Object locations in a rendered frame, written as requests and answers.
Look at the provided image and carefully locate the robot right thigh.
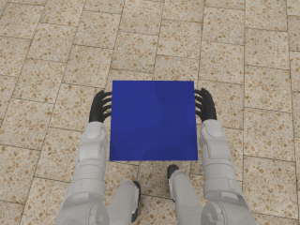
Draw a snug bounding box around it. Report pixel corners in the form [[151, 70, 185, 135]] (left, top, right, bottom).
[[168, 174, 203, 225]]

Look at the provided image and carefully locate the robot left upper arm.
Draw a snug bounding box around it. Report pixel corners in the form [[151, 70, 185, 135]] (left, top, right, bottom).
[[54, 201, 110, 225]]

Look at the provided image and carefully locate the robot right upper arm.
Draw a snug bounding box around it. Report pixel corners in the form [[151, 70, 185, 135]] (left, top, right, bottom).
[[201, 201, 257, 225]]

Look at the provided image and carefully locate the right robot forearm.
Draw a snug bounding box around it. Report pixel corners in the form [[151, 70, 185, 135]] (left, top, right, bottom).
[[198, 119, 257, 223]]

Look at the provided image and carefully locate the right robot hand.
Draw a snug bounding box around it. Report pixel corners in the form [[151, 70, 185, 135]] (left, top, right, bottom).
[[194, 87, 218, 123]]

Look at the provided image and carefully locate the carton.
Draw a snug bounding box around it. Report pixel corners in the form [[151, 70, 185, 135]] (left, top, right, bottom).
[[109, 80, 199, 161]]

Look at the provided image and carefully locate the left robot forearm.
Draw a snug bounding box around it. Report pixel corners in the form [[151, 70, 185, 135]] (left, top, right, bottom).
[[53, 121, 109, 225]]

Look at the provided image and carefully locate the left robot hand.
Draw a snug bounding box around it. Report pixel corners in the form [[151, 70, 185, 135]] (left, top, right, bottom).
[[88, 90, 113, 123]]

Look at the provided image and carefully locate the robot right shin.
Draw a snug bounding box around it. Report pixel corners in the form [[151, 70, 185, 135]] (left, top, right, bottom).
[[171, 170, 189, 178]]

